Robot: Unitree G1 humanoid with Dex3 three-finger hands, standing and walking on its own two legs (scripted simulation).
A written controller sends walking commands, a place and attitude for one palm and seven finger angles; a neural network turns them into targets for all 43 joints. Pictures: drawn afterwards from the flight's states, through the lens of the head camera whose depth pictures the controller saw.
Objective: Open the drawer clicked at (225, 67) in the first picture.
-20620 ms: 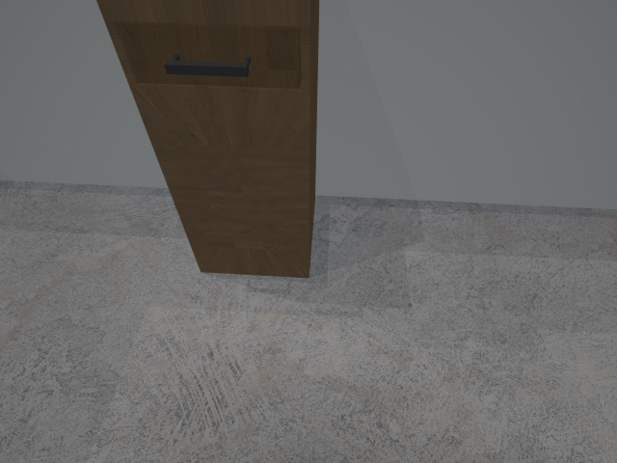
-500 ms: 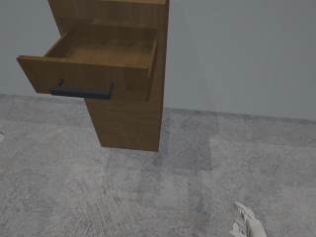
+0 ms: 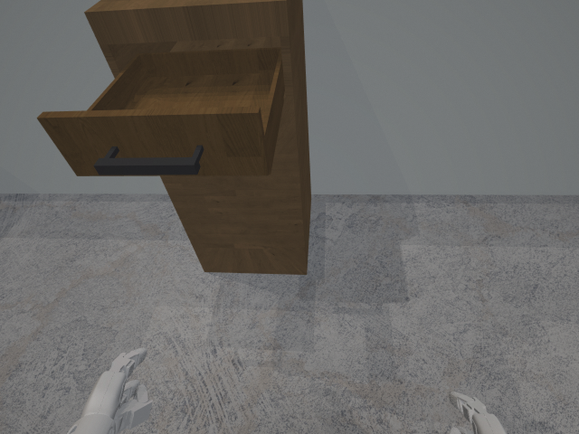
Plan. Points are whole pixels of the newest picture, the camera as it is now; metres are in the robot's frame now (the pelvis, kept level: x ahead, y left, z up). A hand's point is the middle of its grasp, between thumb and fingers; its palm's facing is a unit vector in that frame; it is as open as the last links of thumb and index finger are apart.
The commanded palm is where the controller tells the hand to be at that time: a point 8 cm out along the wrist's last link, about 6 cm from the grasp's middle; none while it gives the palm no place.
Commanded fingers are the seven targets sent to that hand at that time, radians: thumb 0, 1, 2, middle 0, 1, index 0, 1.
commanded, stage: let the arm hang, fingers relaxed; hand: left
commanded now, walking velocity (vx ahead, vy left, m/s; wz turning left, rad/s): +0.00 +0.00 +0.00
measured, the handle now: (151, 158) +0.54 +0.25 +0.11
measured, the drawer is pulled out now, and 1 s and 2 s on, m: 0.30 0.30 0.30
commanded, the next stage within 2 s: look to check the result in 0.90 s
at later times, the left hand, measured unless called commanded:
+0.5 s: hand out of the picture -0.05 +0.17 -0.15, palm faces +0.03 -0.97 -0.24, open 7.3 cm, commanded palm none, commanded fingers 0.00 0.90 0.90 -0.20 -0.30 -0.20 -0.30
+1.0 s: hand out of the picture +0.05 +0.16 -0.15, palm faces +0.02 -0.98 -0.22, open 7.4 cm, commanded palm none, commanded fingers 0.00 0.90 0.90 -0.20 -0.30 -0.20 -0.30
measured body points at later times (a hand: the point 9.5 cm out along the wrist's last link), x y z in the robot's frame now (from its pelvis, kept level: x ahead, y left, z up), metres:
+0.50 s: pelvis +0.01 -0.01 +0.02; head +0.03 -0.03 +0.47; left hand -0.05 +0.22 -0.13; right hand -0.03 -0.22 -0.15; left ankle +0.05 +0.11 -0.72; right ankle +0.02 -0.10 -0.72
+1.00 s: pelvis +0.03 -0.02 +0.02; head +0.05 -0.03 +0.47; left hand +0.05 +0.21 -0.13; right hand +0.01 -0.24 -0.15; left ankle +0.05 +0.11 -0.72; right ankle +0.02 -0.10 -0.72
